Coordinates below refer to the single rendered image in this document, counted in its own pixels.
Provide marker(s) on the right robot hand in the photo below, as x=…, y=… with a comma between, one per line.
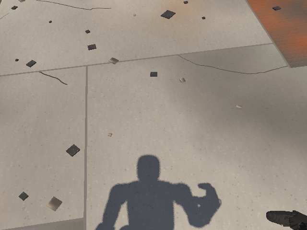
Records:
x=294, y=219

